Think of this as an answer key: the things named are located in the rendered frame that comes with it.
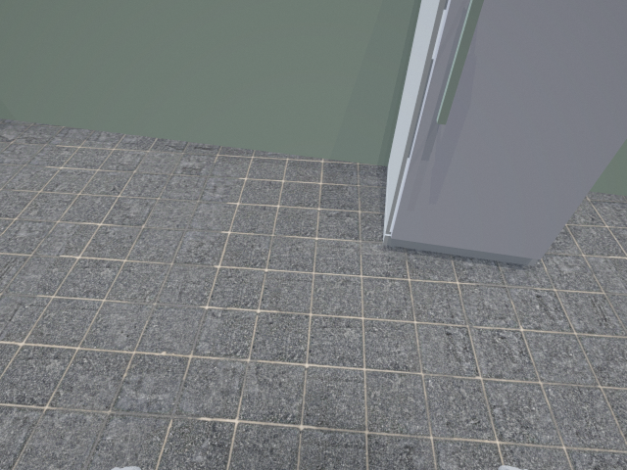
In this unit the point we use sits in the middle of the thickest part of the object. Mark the handle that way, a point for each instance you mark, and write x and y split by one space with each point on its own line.
467 32

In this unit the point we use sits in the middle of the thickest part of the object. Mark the fridge door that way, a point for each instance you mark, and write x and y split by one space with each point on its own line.
539 113

